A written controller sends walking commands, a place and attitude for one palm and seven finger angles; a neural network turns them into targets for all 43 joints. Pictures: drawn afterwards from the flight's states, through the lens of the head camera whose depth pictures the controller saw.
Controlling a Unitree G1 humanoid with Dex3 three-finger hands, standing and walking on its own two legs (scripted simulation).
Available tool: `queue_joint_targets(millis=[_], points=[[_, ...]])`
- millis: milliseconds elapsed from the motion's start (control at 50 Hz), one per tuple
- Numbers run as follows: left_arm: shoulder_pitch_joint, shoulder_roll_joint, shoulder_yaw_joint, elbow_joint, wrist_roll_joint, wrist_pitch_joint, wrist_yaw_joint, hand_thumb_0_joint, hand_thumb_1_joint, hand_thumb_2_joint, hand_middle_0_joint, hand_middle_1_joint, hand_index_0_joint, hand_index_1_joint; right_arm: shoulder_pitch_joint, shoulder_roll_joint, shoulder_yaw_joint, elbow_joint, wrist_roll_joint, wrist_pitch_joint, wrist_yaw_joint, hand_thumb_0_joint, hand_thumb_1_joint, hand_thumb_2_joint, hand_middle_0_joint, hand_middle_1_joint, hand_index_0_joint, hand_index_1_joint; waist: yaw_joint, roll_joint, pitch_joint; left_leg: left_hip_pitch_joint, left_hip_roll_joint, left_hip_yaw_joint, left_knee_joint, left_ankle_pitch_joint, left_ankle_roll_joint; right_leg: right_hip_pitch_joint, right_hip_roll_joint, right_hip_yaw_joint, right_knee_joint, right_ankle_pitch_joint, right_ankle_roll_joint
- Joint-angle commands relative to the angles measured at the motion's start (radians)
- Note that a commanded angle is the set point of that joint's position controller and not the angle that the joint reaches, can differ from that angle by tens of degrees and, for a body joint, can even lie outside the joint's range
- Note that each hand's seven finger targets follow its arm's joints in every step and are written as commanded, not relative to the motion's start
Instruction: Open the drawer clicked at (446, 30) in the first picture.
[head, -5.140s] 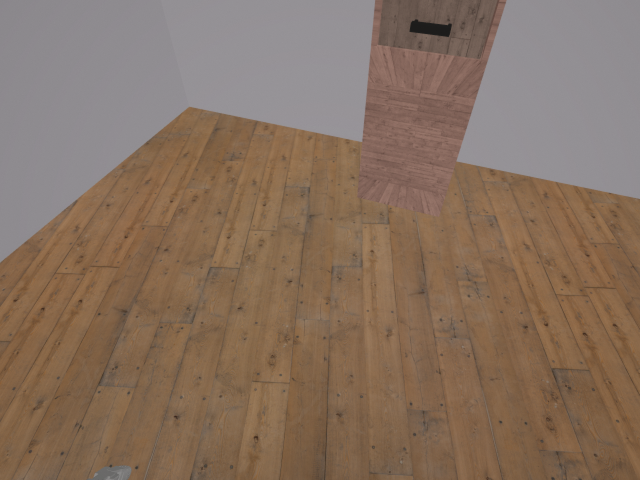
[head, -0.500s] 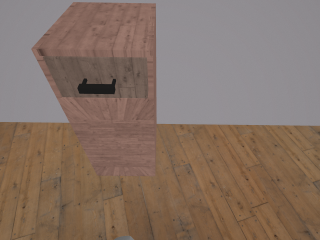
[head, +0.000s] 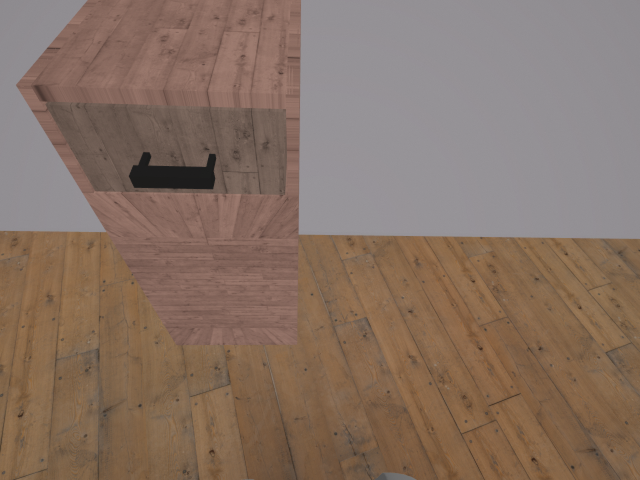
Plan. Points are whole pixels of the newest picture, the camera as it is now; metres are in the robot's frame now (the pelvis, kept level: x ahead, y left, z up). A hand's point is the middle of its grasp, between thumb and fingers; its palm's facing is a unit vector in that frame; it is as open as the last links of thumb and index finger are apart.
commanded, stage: come to a stop and stand still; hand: left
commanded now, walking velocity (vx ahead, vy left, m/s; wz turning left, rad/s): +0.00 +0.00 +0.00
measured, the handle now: (176, 168) +0.55 +0.27 +0.03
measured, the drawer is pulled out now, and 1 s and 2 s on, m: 0.00 0.00 0.00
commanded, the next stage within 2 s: look again from close up in 0.64 s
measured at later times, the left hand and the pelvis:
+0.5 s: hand out of the picture -0.01 +0.11 -0.18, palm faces +0.08 -0.98 -0.20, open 7.2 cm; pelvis -0.03 -0.07 +0.00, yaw +1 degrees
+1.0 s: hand out of the picture -0.05 +0.12 -0.18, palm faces +0.08 -0.98 -0.18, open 7.4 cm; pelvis -0.05 -0.05 -0.01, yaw +2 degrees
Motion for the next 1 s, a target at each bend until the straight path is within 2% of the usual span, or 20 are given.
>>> queue_joint_targets(millis=[0, 40, 60, 80, 100, 120, 180, 280, 340, 360, 380, 420, 540, 700, 720, 740, 760, 780, 840, 980], points=[[0.117, 0.003, -0.003, -0.035, -0.004, -0.020, -0.002, 0.000, 0.900, 0.900, -0.200, -0.300, -0.200, -0.300, 0.029, -0.192, -0.043, -0.040, -0.002, 0.001, 0.006, 0.000, -0.900, -0.900, 0.200, 0.300, 0.200, 0.300, 0.001, 0.234, -0.131, 0.058, 0.222, -0.206, -0.141, 0.110, 0.116, 0.118, -0.005, -0.031, -0.240, 0.034, -0.020], [0.170, 0.030, -0.004, -0.012, 0.003, -0.034, 0.000, 0.000, 0.900, 0.900, -0.200, -0.300, -0.200, -0.300, 0.037, -0.173, -0.043, -0.038, 0.008, 0.006, 0.016, 0.000, -0.900, -0.900, 0.200, 0.300, 0.200, 0.300, 0.027, 0.128, -0.121, -0.041, 0.147, -0.164, -0.062, -0.051, 0.051, 0.257, 0.002, -0.053, -0.474, 0.216, -0.015], [0.160, 0.081, -0.001, -0.018, 0.011, -0.045, 0.005, 0.000, 0.900, 0.900, -0.200, -0.300, -0.200, -0.300, 0.062, -0.114, -0.034, -0.045, 0.016, 0.010, 0.020, 0.000, -0.900, -0.900, 0.200, 0.300, 0.200, 0.300, 0.017, -0.047, -0.076, -0.111, 0.060, -0.106, 0.063, -0.195, -0.005, 0.245, -0.106, 0.073, -0.615, 0.203, -0.041], [0.088, 0.149, -0.001, -0.042, 0.012, -0.053, 0.008, 0.000, 0.900, 0.900, -0.200, -0.300, -0.200, -0.300, 0.066, -0.047, -0.015, -0.065, 0.020, 0.019, 0.028, 0.000, -0.900, -0.900, 0.200, 0.300, 0.200, 0.300, -0.012, -0.250, -0.033, -0.144, -0.026, -0.065, 0.175, -0.315, -0.048, 0.129, -0.272, 0.263, -0.720, 0.132, -0.117], [0.063, 0.165, 0.001, -0.065, 0.009, -0.049, 0.007, 0.000, 0.900, 0.900, -0.200, -0.300, -0.200, -0.300, 0.013, -0.074, -0.017, -0.083, 0.015, 0.032, 0.031, 0.000, -0.900, -0.900, 0.200, 0.300, 0.200, 0.300, 0.026, -0.233, -0.026, -0.087, -0.027, -0.126, 0.293, -0.362, -0.034, -0.011, -0.303, 0.287, -0.771, -0.002, -0.170], [0.025, 0.161, 0.006, -0.066, 0.011, -0.052, 0.009, 0.000, 0.900, 0.900, -0.200, -0.300, -0.200, -0.300, 0.009, -0.075, -0.020, -0.081, 0.010, 0.040, 0.030, 0.000, -0.900, -0.900, 0.200, 0.300, 0.200, 0.300, 0.014, -0.306, 0.010, -0.108, -0.034, -0.162, 0.369, -0.341, -0.021, -0.053, -0.271, 0.304, -0.781, -0.055, -0.177], [-0.042, 0.097, -0.007, -0.074, 0.007, -0.052, 0.008, 0.000, 0.900, 0.900, -0.200, -0.300, -0.200, -0.300, 0.115, -0.077, -0.017, -0.015, 0.010, 0.031, 0.030, 0.000, -0.900, -0.900, 0.200, 0.300, 0.200, 0.300, -0.031, -0.188, 0.008, -0.078, -0.041, -0.150, 0.457, -0.238, -0.021, -0.025, -0.181, 0.152, -0.716, 0.055, -0.156], [0.053, 0.078, -0.005, -0.028, 0.000, -0.061, 0.011, 0.000, 0.900, 0.900, -0.200, -0.300, -0.200, -0.300, 0.134, -0.047, 0.005, 0.000, 0.011, 0.009, 0.015, 0.000, -0.900, -0.900, 0.200, 0.300, 0.200, 0.300, 0.005, -0.099, -0.040, -0.021, -0.037, -0.135, 0.171, -0.232, -0.035, 0.127, -0.179, 0.163, -0.652, 0.213, -0.182], [0.065, 0.039, -0.018, 0.000, -0.018, -0.063, 0.006, 0.000, 0.900, 0.900, -0.200, -0.300, -0.200, -0.300, 0.200, -0.064, 0.017, 0.044, 0.013, -0.016, 0.005, 0.000, -0.900, -0.900, 0.200, 0.300, 0.200, 0.300, -0.002, 0.037, -0.074, 0.150, 0.018, -0.231, -0.096, 0.006, -0.006, 0.092, -0.084, 0.102, -0.567, 0.209, -0.097], [0.073, 0.021, -0.023, 0.002, -0.020, -0.063, 0.004, 0.000, 0.900, 0.900, -0.200, -0.300, -0.200, -0.300, 0.184, -0.092, 0.021, 0.041, 0.008, -0.023, 0.002, 0.000, -0.900, -0.900, 0.200, 0.300, 0.200, 0.300, 0.014, 0.086, -0.063, 0.090, 0.070, -0.270, -0.120, 0.030, 0.012, 0.134, -0.049, 0.075, -0.566, 0.239, -0.068], [0.086, 0.014, -0.024, 0.013, -0.020, -0.070, 0.002, 0.000, 0.900, 0.900, -0.200, -0.300, -0.200, -0.300, 0.173, -0.102, 0.022, 0.044, 0.008, -0.028, -0.004, 0.000, -0.900, -0.900, 0.200, 0.300, 0.200, 0.300, 0.023, 0.057, -0.090, 0.071, 0.075, -0.264, -0.104, 0.039, 0.015, 0.189, -0.042, 0.066, -0.567, 0.313, -0.058], [0.069, 0.026, -0.025, 0.041, -0.019, -0.067, 0.004, 0.000, 0.900, 0.900, -0.200, -0.300, -0.200, -0.300, 0.160, -0.077, 0.028, 0.064, 0.012, -0.034, -0.002, 0.000, -0.900, -0.900, 0.200, 0.300, 0.200, 0.300, 0.023, 0.167, -0.101, 0.036, 0.063, -0.245, -0.154, 0.050, 0.003, 0.272, -0.045, 0.028, -0.530, 0.356, -0.054], [0.094, 0.026, -0.038, 0.085, -0.014, -0.069, 0.003, 0.000, 0.900, 0.900, -0.200, -0.300, -0.200, -0.300, 0.191, -0.059, 0.030, 0.082, 0.014, -0.018, -0.001, 0.000, -0.900, -0.900, 0.200, 0.300, 0.200, 0.300, 0.007, 0.016, -0.008, 0.051, 0.011, -0.195, -0.153, -0.110, -0.014, 0.203, -0.064, 0.077, -0.638, 0.194, -0.059], [0.134, 0.010, -0.037, 0.097, -0.011, -0.073, 0.007, 0.000, 0.900, 0.900, -0.200, -0.300, -0.200, -0.300, 0.240, -0.041, 0.034, 0.092, 0.011, -0.016, -0.001, 0.000, -0.900, -0.900, 0.200, 0.300, 0.200, 0.300, -0.008, -0.013, 0.008, 0.074, -0.009, -0.170, -0.137, -0.123, -0.010, 0.139, -0.063, 0.101, -0.676, 0.091, -0.060], [0.230, 0.035, -0.045, 0.117, 0.005, -0.106, 0.047, 0.000, 0.900, 0.900, -0.200, -0.300, -0.200, -0.300, 0.125, -0.086, 0.035, 0.030, 0.013, -0.040, 0.015, 0.000, -0.900, -0.900, 0.200, 0.300, 0.200, 0.300, 0.041, -0.014, 0.014, -0.019, -0.008, -0.122, 0.067, -0.112, -0.040, 0.212, -0.120, 0.133, -0.600, 0.555, -0.027], [0.207, 0.079, -0.047, 0.104, -0.003, -0.123, 0.034, 0.000, 0.900, 0.900, -0.200, -0.300, -0.200, -0.300, 0.139, -0.059, 0.039, -0.023, 0.024, -0.040, 0.016, 0.000, -0.900, -0.900, 0.200, 0.300, 0.200, 0.300, -0.008, -0.049, -0.051, 0.036, -0.024, -0.146, 0.062, -0.120, -0.039, 0.207, -0.184, 0.154, -0.600, 0.624, -0.082], [0.186, 0.070, -0.039, 0.067, -0.006, -0.124, 0.032, 0.000, 0.900, 0.900, -0.200, -0.300, -0.200, -0.300, 0.238, -0.041, 0.043, -0.019, 0.015, -0.037, 0.012, 0.000, -0.900, -0.900, 0.200, 0.300, 0.200, 0.300, -0.037, -0.081, -0.197, 0.075, -0.042, -0.161, 0.067, -0.179, -0.028, 0.259, -0.191, 0.165, -0.582, 0.450, -0.114], [0.153, 0.064, -0.033, 0.047, -0.004, -0.118, 0.029, 0.000, 0.900, 0.900, -0.200, -0.300, -0.200, -0.300, 0.245, -0.048, 0.041, -0.011, 0.012, -0.039, 0.011, 0.000, -0.900, -0.900, 0.200, 0.300, 0.200, 0.300, -0.036, -0.086, -0.205, 0.075, -0.052, -0.154, 0.047, -0.145, -0.022, 0.247, -0.166, 0.138, -0.572, 0.380, -0.126], [0.130, 0.038, -0.036, 0.024, -0.005, -0.098, 0.020, 0.000, 0.900, 0.900, -0.200, -0.300, -0.200, -0.300, 0.239, -0.056, 0.041, -0.011, 0.009, -0.040, 0.011, 0.000, -0.900, -0.900, 0.200, 0.300, 0.200, 0.300, -0.031, 0.042, -0.067, 0.056, -0.033, -0.186, -0.010, -0.051, -0.010, 0.125, -0.098, 0.082, -0.556, 0.187, -0.109], [0.165, 0.031, -0.040, 0.000, -0.006, -0.082, 0.013, 0.000, 0.900, 0.900, -0.200, -0.300, -0.200, -0.300, 0.216, -0.099, 0.040, -0.040, 0.008, -0.044, 0.006, 0.000, -0.900, -0.900, 0.200, 0.300, 0.200, 0.300, 0.000, 0.048, 0.027, -0.100, -0.002, -0.255, -0.108, -0.170, 0.011, 0.168, -0.055, 0.045, -0.520, 0.165, -0.082]])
